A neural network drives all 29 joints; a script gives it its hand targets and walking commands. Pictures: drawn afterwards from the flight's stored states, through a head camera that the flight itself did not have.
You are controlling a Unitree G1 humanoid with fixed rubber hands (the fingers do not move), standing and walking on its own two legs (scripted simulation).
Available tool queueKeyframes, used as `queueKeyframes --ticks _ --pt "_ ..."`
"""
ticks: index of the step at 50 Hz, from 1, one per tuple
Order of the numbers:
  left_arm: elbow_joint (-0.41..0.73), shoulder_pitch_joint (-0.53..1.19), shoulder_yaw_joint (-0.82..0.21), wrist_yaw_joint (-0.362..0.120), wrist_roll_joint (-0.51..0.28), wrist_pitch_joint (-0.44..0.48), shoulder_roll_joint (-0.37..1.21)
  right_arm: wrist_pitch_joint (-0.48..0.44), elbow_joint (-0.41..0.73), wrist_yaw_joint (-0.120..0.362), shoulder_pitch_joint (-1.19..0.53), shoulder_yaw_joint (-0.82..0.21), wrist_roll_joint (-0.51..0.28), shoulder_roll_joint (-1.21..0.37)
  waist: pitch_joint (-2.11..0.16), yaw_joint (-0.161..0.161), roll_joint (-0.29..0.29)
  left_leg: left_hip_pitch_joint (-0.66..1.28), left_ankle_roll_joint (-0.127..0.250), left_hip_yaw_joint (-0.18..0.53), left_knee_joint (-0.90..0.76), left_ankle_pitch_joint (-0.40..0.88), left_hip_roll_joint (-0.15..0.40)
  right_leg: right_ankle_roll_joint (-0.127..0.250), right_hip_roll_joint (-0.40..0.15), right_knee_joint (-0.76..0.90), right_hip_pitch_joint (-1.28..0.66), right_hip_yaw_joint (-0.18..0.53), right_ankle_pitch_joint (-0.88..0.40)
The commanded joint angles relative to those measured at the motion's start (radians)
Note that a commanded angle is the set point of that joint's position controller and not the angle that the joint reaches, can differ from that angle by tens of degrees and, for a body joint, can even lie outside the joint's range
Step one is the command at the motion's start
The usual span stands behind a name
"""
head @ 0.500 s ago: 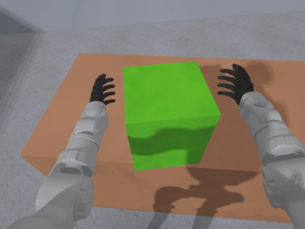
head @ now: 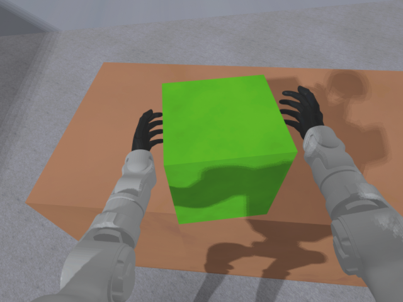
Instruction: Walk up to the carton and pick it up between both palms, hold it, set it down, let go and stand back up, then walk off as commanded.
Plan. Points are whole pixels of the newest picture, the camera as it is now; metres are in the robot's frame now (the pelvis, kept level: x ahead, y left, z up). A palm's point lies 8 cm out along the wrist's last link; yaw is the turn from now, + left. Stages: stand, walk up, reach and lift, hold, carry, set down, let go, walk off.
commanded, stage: reach and lift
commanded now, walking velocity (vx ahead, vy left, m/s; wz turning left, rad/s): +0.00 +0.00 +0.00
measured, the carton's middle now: (218, 154) +0.43 +0.02 +0.03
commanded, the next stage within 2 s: none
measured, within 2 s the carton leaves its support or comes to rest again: leaves its support in 1.74 s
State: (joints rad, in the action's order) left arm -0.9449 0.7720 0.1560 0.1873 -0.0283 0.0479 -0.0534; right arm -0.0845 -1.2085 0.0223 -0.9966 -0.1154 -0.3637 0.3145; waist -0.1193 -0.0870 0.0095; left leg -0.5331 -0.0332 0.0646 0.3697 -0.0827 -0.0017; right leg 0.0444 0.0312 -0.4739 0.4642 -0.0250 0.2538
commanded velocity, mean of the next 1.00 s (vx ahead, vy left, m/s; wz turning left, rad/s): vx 0.00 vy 0.00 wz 0.00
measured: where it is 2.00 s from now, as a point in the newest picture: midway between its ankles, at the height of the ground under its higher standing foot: outside the picture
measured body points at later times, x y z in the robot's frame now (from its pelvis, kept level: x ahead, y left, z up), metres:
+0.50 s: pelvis +0.00 +0.00 +0.00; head +0.05 +0.00 +0.45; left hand +0.41 +0.18 +0.07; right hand +0.47 -0.12 +0.11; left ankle +0.05 +0.14 -0.74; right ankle -0.03 -0.08 -0.74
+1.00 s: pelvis -0.01 +0.00 +0.00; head +0.02 +0.01 +0.45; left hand +0.39 +0.18 +0.07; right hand +0.44 -0.12 +0.10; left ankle +0.05 +0.14 -0.74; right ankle -0.03 -0.08 -0.74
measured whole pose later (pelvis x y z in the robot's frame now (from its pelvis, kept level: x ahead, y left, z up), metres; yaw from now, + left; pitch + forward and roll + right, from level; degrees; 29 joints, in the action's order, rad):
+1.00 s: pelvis -0.01 +0.00 +0.00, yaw +0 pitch +9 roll +1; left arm -0.82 0.72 0.50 0.14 0.37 -0.05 0.13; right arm -0.12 -1.18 0.07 -0.90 0.56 0.31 0.06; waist -0.12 -0.09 0.05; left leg -0.44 -0.03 0.06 0.36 -0.08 0.00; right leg 0.04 0.03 -0.46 0.38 -0.02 0.25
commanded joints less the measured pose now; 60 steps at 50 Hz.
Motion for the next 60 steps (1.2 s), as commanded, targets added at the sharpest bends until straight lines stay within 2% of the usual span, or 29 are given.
queueKeyframes --ticks 1,6,7,8,9,11,14,17,19,20,21,26,28,30,33,34,35,39,40,41,42,46,48,49,50,52,56,58,60 --pt "0.205 0.453 0.053 -0.006 0.024 0.098 0.011 -0.052 0.146 -0.003 -0.431 0.058 0.1 0.001 -0.709 -0.078 0.073 0.243 -0.006 -0.104 0.086 0.267 0.027 -0.098 -0.017 0.06 -0.171 0.061 -0.567" --pt "0.189 0.465 0.094 0.0 0.094 0.087 0.06 -0.035 0.113 -0.006 -0.411 0.127 0.179 -0.067 -0.65 -0.068 0.054 0.273 -0.004 -0.11 0.075 0.247 0.03 -0.09 -0.012 0.083 -0.138 0.049 -0.448" --pt "0.204 0.478 0.128 0.004 0.103 0.08 0.042 -0.036 0.143 -0.015 -0.437 0.158 0.205 -0.063 -0.665 -0.076 0.089 0.297 -0.001 -0.114 0.077 0.25 0.033 -0.089 -0.004 0.087 -0.141 0.044 -0.434" --pt "0.21 0.459 0.11 -0.005 0.112 0.079 0.082 -0.045 0.153 -0.02 -0.431 0.149 0.208 -0.096 -0.655 -0.081 0.066 0.284 -0.006 -0.118 0.081 0.268 0.03 -0.1 -0.023 0.077 -0.176 0.048 -0.535" --pt "0.251 0.5 0.116 0.001 0.137 0.079 0.094 -0.052 0.16 -0.024 -0.445 0.19 0.239 -0.095 -0.708 -0.058 0.034 0.311 -0.013 -0.112 0.087 0.298 0.024 -0.094 -0.013 0.07 -0.164 0.033 -0.529" --pt "0.249 0.498 0.112 -0.005 0.159 0.07 0.137 -0.047 0.145 -0.019 -0.426 0.226 0.289 -0.133 -0.667 -0.042 0.046 0.358 -0.012 -0.111 0.085 0.316 0.028 -0.092 -0.009 0.084 -0.16 0.027 -0.528" --pt "0.28 0.506 0.127 -0.054 0.211 0.07 0.263 -0.06 0.165 0.011 -0.417 0.274 0.381 -0.278 -0.672 -0.035 0.061 0.39 -0.007 -0.123 0.066 0.342 0.019 -0.095 -0.023 0.089 -0.22 0.023 -0.624" --pt "0.236 0.484 0.153 -0.126 0.322 0.06 0.439 -0.082 0.187 0.069 -0.416 0.297 0.525 -0.52 -0.625 -0.063 0.091 0.392 0.011 -0.135 0.031 0.336 0.01 -0.113 -0.051 0.087 -0.311 0.024 -0.701" --pt "0.231 0.482 0.137 -0.16 0.373 0.047 0.552 -0.09 0.177 0.101 -0.381 0.318 0.612 -0.671 -0.637 -0.047 0.081 0.4 0.017 -0.148 0.011 0.333 0.009 -0.116 -0.054 0.081 -0.354 0.011 -0.763" --pt "0.216 0.459 0.148 -0.168 0.388 0.037 0.564 -0.089 0.18 0.11 -0.364 0.311 0.629 -0.701 -0.603 -0.059 0.094 0.376 0.021 -0.159 -0.005 0.33 0.008 -0.121 -0.054 0.074 -0.404 0.012 -0.776" --pt "0.223 0.459 0.142 -0.169 0.399 0.026 0.575 -0.091 0.161 0.115 -0.335 0.349 0.654 -0.702 -0.582 -0.032 0.079 0.405 0.021 -0.154 -0.015 0.318 0.015 -0.12 -0.052 0.08 -0.386 0.005 -0.761" --pt "0.212 0.493 0.141 -0.18 0.393 -0.009 0.564 -0.09 0.171 0.127 -0.337 0.401 0.697 -0.713 -0.497 0.005 0.098 0.36 0.03 -0.167 -0.041 0.217 0.009 -0.121 -0.047 0.094 -0.401 -0.001 -0.677" --pt "0.237 0.503 0.154 -0.175 0.4 -0.012 0.561 -0.098 0.179 0.133 -0.343 0.41 0.707 -0.707 -0.513 -0.028 0.088 0.369 0.027 -0.18 -0.036 0.227 0.008 -0.115 -0.05 0.096 -0.403 -0.002 -0.652" --pt "0.254 0.526 0.137 -0.166 0.404 -0.017 0.558 -0.095 0.165 0.141 -0.349 0.433 0.711 -0.7 -0.513 -0.012 0.053 0.394 0.018 -0.18 -0.043 0.215 0.011 -0.115 -0.04 0.095 -0.381 -0.015 -0.621" --pt "0.266 0.531 0.136 -0.16 0.4 -0.03 0.555 -0.094 0.173 0.144 -0.366 0.45 0.713 -0.681 -0.475 -0.022 0.043 0.435 0.012 -0.178 -0.038 0.215 0.015 -0.099 -0.033 0.122 -0.334 -0.02 -0.522" --pt "0.276 0.527 0.112 -0.156 0.394 -0.033 0.594 -0.098 0.182 0.144 -0.36 0.471 0.721 -0.688 -0.497 0.009 0.035 0.473 0.004 -0.175 -0.033 0.238 0.02 -0.095 -0.019 0.132 -0.303 -0.037 -0.501" --pt "0.273 0.562 0.127 -0.159 0.391 -0.031 0.564 -0.099 0.197 0.142 -0.389 0.47 0.735 -0.684 -0.502 -0.014 0.066 0.446 0.014 -0.184 -0.03 0.212 0.017 -0.1 -0.027 0.137 -0.311 -0.032 -0.473" --pt "0.271 0.576 0.125 -0.145 0.403 -0.061 0.556 -0.077 0.17 0.155 -0.403 0.532 0.751 -0.653 -0.454 -0.006 0.019 0.501 0.008 -0.172 -0.048 0.149 0.025 -0.079 -0.021 0.171 -0.23 -0.047 -0.293" --pt "0.286 0.605 0.108 -0.143 0.397 -0.055 0.575 -0.089 0.206 0.155 -0.434 0.519 0.755 -0.672 -0.486 -0.013 0.024 0.5 0.006 -0.175 -0.041 0.154 0.024 -0.077 -0.018 0.173 -0.221 -0.052 -0.285" --pt "0.306 0.629 0.084 -0.138 0.385 -0.051 0.581 -0.092 0.2 0.157 -0.437 0.538 0.772 -0.666 -0.519 0.013 0.015 0.517 0.001 -0.167 -0.035 0.161 0.025 -0.077 -0.015 0.169 -0.201 -0.059 -0.28" --pt "0.308 0.622 0.1 -0.137 0.396 -0.046 0.566 -0.094 0.188 0.157 -0.418 0.524 0.768 -0.673 -0.508 -0.009 0.027 0.512 0.004 -0.174 -0.036 0.164 0.029 -0.076 -0.016 0.164 -0.216 -0.059 -0.3" --pt "0.28 0.602 0.129 -0.139 0.401 -0.053 0.552 -0.084 0.168 0.159 -0.413 0.523 0.768 -0.689 -0.446 -0.016 0.047 0.471 0.02 -0.187 -0.047 0.13 0.02 -0.09 -0.027 0.166 -0.235 -0.051 -0.296" --pt "0.298 0.583 0.082 -0.138 0.387 -0.054 0.594 -0.092 0.195 0.155 -0.39 0.522 0.769 -0.697 -0.477 0.013 0.023 0.495 0.009 -0.17 -0.037 0.174 0.026 -0.082 -0.02 0.16 -0.227 -0.05 -0.334" --pt "0.28 0.574 0.098 -0.137 0.392 -0.046 0.592 -0.1 0.2 0.152 -0.388 0.499 0.766 -0.709 -0.505 -0.01 0.047 0.483 0.014 -0.178 -0.035 0.185 0.019 -0.084 -0.024 0.157 -0.261 -0.046 -0.352" --pt "0.248 0.56 0.103 -0.143 0.395 -0.053 0.574 -0.092 0.186 0.155 -0.387 0.512 0.767 -0.698 -0.479 0.003 0.048 0.5 0.015 -0.174 -0.037 0.19 0.022 -0.087 -0.025 0.161 -0.251 -0.05 -0.361" --pt "0.272 0.54 0.103 -0.14 0.4 -0.054 0.582 -0.092 0.18 0.155 -0.373 0.491 0.746 -0.71 -0.471 -0.02 0.024 0.51 0.011 -0.173 -0.039 0.208 0.024 -0.087 -0.026 0.162 -0.258 -0.042 -0.364" --pt "0.251 0.557 0.098 -0.144 0.393 -0.044 0.585 -0.103 0.187 0.149 -0.389 0.468 0.743 -0.723 -0.484 -0.004 0.05 0.471 0.023 -0.171 -0.029 0.21 0.014 -0.098 -0.03 0.139 -0.289 -0.036 -0.449" --pt "0.268 0.58 0.083 -0.145 0.38 -0.049 0.592 -0.098 0.162 0.147 -0.387 0.498 0.747 -0.715 -0.477 0.014 0.033 0.48 0.018 -0.169 -0.035 0.189 0.02 -0.094 -0.03 0.146 -0.276 -0.047 -0.39" --pt "0.268 0.588 0.084 -0.142 0.39 -0.041 0.59 -0.108 0.173 0.148 -0.418 0.47 0.743 -0.726 -0.494 -0.022 0.022 0.469 0.016 -0.171 -0.031 0.204 0.022 -0.092 -0.033 0.138 -0.265 -0.044 -0.402"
